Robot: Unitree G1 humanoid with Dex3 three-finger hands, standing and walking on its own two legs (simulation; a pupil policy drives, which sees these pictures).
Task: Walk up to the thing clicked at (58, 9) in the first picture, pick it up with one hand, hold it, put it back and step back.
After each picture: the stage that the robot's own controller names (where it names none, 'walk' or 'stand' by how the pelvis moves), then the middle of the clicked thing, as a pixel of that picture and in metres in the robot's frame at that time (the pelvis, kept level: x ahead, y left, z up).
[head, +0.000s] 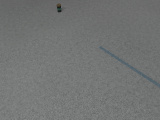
stand; (59, 8) +2.30 +0.40 -0.72
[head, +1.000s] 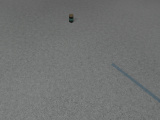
walk; (71, 18) +2.17 +0.18 -0.71
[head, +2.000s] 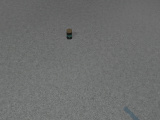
walk; (69, 34) +1.54 +0.12 -0.72
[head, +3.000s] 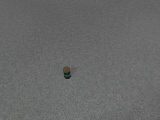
walk; (66, 72) +1.00 +0.18 -0.71
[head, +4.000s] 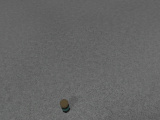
walk; (65, 106) +0.62 +0.25 -0.71
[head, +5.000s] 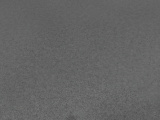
stand; out of the picture +0.44 +0.20 -0.69
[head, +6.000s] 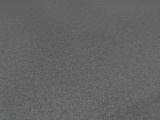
stand; out of the picture +0.38 +0.19 -0.72
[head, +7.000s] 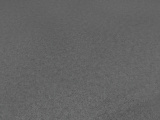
stand; out of the picture +0.39 +0.19 -0.72
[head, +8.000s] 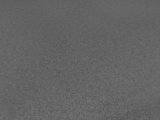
stand; out of the picture +0.38 +0.20 -0.73
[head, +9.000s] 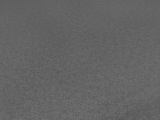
stand; out of the picture +0.38 +0.20 -0.73
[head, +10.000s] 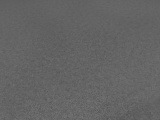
go down; out of the picture +0.37 +0.20 -0.73
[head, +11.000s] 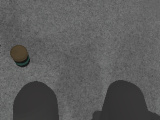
go down; (20, 56) +0.46 +0.25 -0.31
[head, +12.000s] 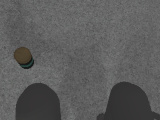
close in; (24, 58) +0.45 +0.25 -0.30
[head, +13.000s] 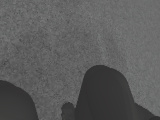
close in; out of the picture +0.43 +0.30 -0.22
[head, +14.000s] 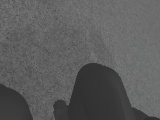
close; out of the picture +0.43 +0.31 -0.22
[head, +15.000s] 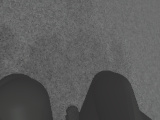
lift; out of the picture +0.36 +0.26 -0.21
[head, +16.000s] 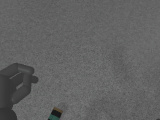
close; (54, 117) +0.39 +0.20 -0.58
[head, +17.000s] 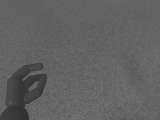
close; out of the picture +0.35 +0.18 -0.70
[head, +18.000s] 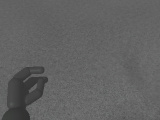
stand; out of the picture +0.35 +0.17 -0.70
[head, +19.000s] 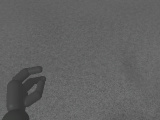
stand; out of the picture +0.34 +0.15 -0.70
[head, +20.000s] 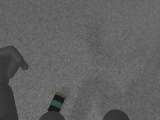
crouch; (56, 103) +0.37 +0.14 -0.51
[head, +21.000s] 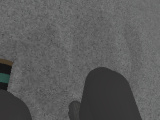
lower; out of the picture +0.38 +0.18 -0.27
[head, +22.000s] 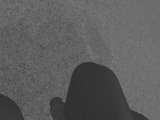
lower; out of the picture +0.37 +0.17 -0.25
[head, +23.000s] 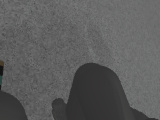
lower; out of the picture +0.37 +0.15 -0.25
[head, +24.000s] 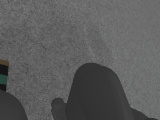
lower; out of the picture +0.37 +0.13 -0.25
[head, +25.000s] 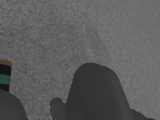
lower; out of the picture +0.37 +0.12 -0.25
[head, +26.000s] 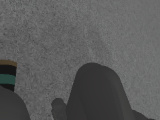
open; (4, 79) +0.36 +0.11 -0.25
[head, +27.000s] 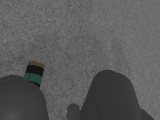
stand; (32, 78) +0.37 +0.08 -0.27
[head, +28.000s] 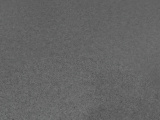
stand; out of the picture +0.29 +0.01 -0.63
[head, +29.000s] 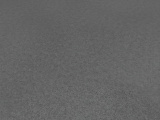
stand; out of the picture +0.29 +0.01 -0.69
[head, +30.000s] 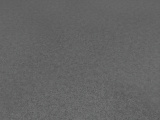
stand; out of the picture +0.28 +0.00 -0.69
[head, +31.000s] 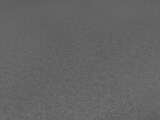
stand; out of the picture +0.31 +0.00 -0.74
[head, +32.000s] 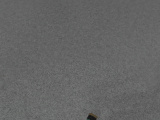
walk; out of the picture +0.38 -0.05 -0.72
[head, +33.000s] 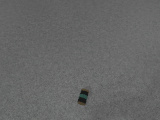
walk; (83, 96) +0.61 +0.04 -0.71
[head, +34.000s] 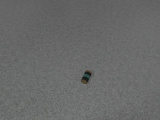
stand; (86, 77) +0.90 +0.00 -0.72
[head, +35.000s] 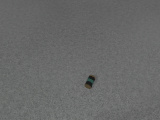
stand; (90, 81) +0.87 -0.03 -0.74
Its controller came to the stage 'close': yes
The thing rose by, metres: 0.17
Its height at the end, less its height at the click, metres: -0.02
